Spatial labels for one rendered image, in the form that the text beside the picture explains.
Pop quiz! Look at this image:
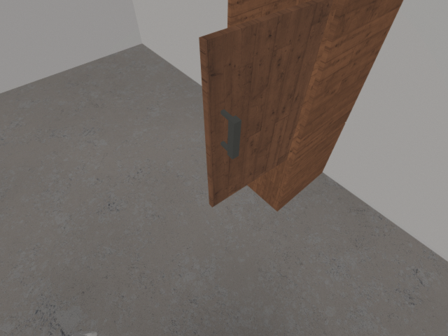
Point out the handle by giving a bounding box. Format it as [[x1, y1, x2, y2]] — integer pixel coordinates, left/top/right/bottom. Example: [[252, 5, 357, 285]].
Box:
[[220, 109, 242, 160]]

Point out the cupboard door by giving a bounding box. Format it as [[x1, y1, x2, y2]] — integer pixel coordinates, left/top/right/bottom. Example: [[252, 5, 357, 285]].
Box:
[[199, 0, 333, 207]]

